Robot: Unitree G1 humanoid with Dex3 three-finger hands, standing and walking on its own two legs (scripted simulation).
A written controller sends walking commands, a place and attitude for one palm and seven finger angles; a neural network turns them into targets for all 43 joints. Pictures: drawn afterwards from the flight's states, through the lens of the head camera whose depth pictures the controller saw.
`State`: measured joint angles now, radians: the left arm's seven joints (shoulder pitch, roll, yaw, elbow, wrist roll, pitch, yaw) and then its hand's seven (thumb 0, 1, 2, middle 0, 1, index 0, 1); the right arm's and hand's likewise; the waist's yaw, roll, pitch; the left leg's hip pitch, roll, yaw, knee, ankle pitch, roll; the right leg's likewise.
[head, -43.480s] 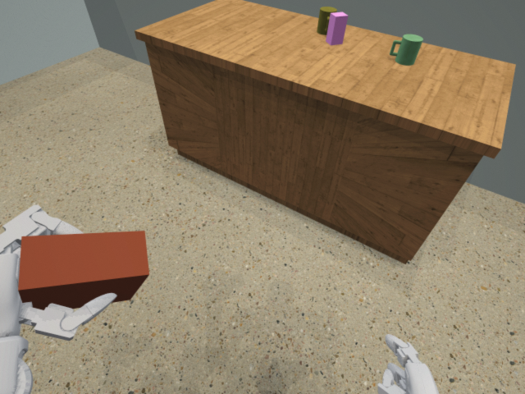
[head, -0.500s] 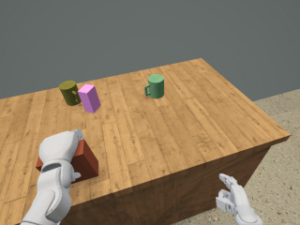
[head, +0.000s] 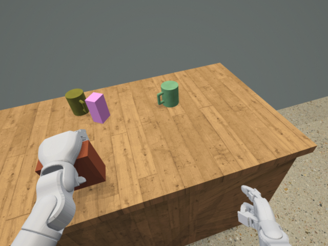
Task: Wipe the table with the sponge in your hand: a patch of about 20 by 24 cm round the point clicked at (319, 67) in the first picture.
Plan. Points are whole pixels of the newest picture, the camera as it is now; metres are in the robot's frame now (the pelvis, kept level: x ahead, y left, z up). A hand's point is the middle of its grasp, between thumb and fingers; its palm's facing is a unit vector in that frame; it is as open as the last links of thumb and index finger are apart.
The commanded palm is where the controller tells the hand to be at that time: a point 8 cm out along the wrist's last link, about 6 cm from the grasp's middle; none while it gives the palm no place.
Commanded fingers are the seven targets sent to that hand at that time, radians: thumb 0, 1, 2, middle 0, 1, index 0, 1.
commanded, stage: lift the sponge slowly off the table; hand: left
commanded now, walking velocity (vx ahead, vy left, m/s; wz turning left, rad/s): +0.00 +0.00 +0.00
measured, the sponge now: (77, 172) +0.25 +0.28 +0.06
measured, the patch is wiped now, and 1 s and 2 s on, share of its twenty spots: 0.95 0.95 0.95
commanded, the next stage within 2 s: bring the sponge back beside the body in 0.36 s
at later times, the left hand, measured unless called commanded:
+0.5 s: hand (77, 153) +0.27 +0.27 +0.11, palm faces +0.07 -0.13 -0.99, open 9.6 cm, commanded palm +0.23 +0.26 +0.19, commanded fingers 0.00 0.10 1.30 -1.20 -1.60 -1.20 -1.60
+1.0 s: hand (64, 168) +0.23 +0.28 +0.11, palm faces +0.08 -0.14 -0.99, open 9.6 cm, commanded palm +0.19 +0.27 +0.19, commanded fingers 0.00 0.10 1.30 -1.20 -1.60 -1.20 -1.60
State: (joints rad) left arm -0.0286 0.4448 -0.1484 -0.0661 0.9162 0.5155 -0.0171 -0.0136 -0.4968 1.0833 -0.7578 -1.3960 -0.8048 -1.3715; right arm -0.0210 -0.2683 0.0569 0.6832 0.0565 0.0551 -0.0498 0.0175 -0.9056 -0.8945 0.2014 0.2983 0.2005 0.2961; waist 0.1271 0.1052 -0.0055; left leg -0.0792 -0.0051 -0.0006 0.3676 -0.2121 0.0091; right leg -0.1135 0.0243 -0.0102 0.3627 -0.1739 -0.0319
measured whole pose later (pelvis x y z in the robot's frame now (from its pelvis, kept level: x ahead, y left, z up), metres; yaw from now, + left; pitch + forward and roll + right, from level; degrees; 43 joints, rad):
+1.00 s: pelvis +0.00 +0.00 +0.00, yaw +0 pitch -5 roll +0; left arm 0.07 0.49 -0.11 -0.22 0.89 0.51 -0.06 -0.01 -0.50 1.08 -0.76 -1.39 -0.81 -1.37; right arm -0.03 -0.26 0.07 0.65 0.05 0.05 -0.05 0.02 -0.91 -0.89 0.20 0.30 0.20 0.30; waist 0.15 0.11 0.00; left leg -0.09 -0.01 0.00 0.39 -0.22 0.01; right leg -0.12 0.02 -0.01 0.38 -0.18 -0.03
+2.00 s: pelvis -0.01 +0.00 +0.00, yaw +0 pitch -6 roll +0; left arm 0.27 0.52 -0.03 -0.37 0.86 0.45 -0.04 -0.01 -0.49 1.08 -0.76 -1.39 -0.80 -1.37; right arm 0.00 -0.26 0.07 0.65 0.04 0.02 -0.05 0.02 -0.90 -0.89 0.20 0.30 0.20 0.30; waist 0.15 0.11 0.02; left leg -0.08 0.00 0.00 0.41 -0.23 0.01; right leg -0.10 0.03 -0.01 0.38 -0.18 -0.03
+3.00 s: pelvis -0.07 +0.03 -0.03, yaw +1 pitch +1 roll -2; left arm 0.44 0.37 0.35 -0.56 -0.04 -0.14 0.15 -0.02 -0.50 1.08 -0.76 -1.40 -0.80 -1.37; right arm 0.19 -0.22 0.03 0.55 0.00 -0.06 -0.07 0.02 -0.90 -0.89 0.21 0.30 0.20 0.30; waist 0.02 -0.01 -0.03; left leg -0.49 -0.02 -0.01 0.75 -0.36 0.03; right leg -0.47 0.01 -0.02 0.64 -0.20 0.01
